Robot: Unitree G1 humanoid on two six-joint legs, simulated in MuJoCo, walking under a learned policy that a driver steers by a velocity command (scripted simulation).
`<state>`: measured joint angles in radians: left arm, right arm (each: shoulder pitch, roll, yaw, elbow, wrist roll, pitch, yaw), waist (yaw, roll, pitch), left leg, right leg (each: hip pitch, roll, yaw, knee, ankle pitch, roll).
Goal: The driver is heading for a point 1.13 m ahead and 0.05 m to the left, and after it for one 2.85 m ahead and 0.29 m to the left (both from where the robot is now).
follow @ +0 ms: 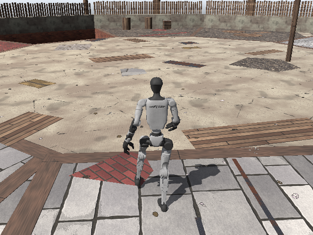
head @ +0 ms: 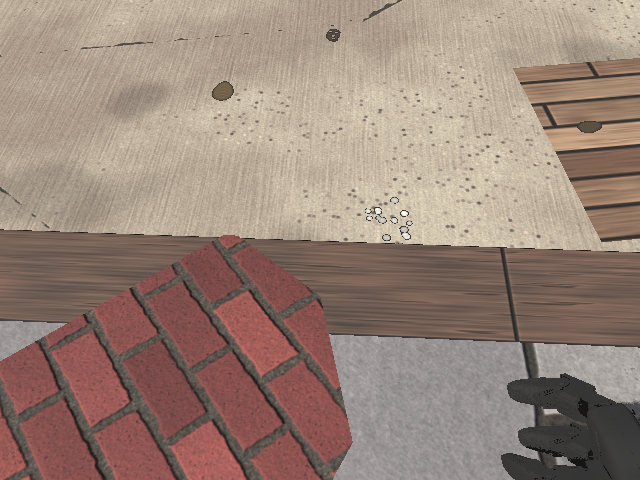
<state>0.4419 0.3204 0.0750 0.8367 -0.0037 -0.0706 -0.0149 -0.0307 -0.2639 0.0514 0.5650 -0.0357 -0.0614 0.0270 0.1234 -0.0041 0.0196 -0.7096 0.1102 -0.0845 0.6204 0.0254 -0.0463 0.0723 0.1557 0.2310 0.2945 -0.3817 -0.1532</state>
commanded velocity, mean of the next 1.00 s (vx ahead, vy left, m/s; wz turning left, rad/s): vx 0.99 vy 0.00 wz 0.02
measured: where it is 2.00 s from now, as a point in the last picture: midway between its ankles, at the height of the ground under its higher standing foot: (427, 201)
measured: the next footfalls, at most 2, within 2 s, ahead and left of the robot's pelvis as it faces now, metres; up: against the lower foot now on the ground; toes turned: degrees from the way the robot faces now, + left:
left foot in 0.08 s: +0.28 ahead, +0.18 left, +0.00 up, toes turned -8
right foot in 0.50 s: +0.59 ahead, -0.17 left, +0.00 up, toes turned -20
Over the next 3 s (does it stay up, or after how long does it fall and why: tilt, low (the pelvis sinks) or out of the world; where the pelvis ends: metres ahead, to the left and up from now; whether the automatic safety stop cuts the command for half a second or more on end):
stays up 1.38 -0.16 -0.12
